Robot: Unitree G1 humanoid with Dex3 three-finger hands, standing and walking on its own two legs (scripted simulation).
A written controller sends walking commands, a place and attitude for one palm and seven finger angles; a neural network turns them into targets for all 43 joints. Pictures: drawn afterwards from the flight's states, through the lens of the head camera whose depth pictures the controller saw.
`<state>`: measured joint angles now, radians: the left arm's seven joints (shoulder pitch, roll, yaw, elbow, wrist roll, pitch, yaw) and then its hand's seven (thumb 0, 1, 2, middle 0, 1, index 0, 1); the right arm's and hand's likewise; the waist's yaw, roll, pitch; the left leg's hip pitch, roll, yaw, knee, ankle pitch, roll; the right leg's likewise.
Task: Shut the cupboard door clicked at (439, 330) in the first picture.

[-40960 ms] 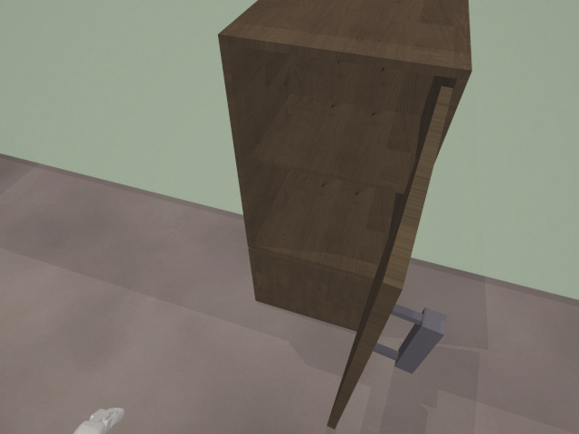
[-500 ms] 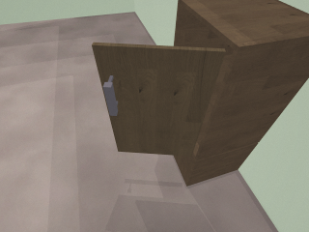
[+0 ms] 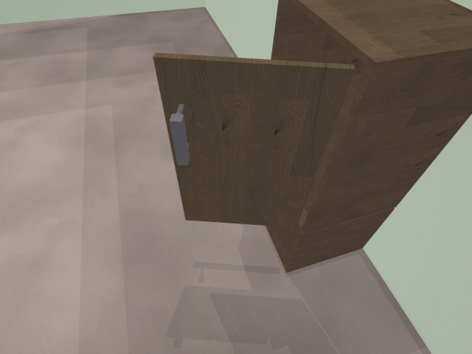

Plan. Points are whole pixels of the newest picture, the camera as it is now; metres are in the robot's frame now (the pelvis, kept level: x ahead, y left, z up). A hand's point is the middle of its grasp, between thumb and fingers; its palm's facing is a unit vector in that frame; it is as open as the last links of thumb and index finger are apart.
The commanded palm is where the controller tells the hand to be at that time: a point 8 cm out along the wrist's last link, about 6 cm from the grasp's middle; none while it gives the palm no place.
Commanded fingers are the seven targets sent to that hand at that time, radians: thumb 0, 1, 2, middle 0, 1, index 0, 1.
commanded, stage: look again from close up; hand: left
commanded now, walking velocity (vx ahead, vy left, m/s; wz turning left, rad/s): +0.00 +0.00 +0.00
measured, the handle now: (182, 134) +0.55 +0.16 +0.03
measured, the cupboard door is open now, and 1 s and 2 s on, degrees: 69 69 69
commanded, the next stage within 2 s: shuffle to correct the standing spot in 0.58 s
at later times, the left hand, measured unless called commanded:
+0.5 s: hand out of the picture +0.00 +0.15 -0.17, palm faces +0.00 -0.98 -0.19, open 7.4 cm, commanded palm none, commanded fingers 0.00 0.90 0.90 -0.20 -0.30 -0.20 -0.30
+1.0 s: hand out of the picture +0.01 +0.15 -0.18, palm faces +0.04 -0.99 -0.16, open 7.4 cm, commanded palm none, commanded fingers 0.00 0.90 0.90 -0.20 -0.30 -0.20 -0.30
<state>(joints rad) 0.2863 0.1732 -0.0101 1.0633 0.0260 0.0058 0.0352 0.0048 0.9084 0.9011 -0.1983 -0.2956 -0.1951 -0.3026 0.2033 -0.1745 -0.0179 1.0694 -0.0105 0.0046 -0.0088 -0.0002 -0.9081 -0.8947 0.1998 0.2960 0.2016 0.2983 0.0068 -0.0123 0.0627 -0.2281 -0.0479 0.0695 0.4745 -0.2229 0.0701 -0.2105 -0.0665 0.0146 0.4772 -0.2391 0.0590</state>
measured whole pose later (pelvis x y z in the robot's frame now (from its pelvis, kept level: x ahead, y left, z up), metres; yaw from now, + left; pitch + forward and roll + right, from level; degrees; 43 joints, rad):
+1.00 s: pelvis +0.04 -0.02 -0.01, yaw -1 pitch +0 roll +0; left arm 0.37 0.13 0.03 1.10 0.02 0.00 0.01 0.00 0.91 0.90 -0.20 -0.30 -0.19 -0.30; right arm 0.33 -0.15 -0.02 1.13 -0.02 -0.01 -0.01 0.00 -0.91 -0.89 0.20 0.30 0.20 0.30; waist 0.00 -0.01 0.02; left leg -0.22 -0.01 0.07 0.56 -0.34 0.04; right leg -0.20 -0.03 0.02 0.55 -0.35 0.01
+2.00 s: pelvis +0.06 +0.03 +0.00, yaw +0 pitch +0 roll +1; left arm 0.31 0.17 0.03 1.04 0.03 0.04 0.04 0.00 0.91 0.90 -0.20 -0.30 -0.19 -0.30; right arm 0.17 -0.14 -0.03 0.99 -0.01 0.02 -0.02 -0.01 -0.91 -0.89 0.20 0.30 0.20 0.30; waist 0.02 -0.02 0.04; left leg -0.31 -0.06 0.14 0.44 -0.15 0.09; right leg -0.13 -0.03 0.00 0.48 -0.35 0.00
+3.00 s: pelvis +0.04 +0.03 -0.01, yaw +2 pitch -1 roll -1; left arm 0.34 0.14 0.00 1.02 0.03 -0.02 0.05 0.01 0.92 0.90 -0.20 -0.30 -0.20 -0.30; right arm 0.27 -0.16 -0.01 1.03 -0.01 0.00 -0.01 0.01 -0.93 -0.89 0.20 0.30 0.20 0.30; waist -0.01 -0.02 0.00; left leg -0.35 -0.04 0.07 0.52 -0.16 0.09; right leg -0.14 0.00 -0.05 0.52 -0.36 0.00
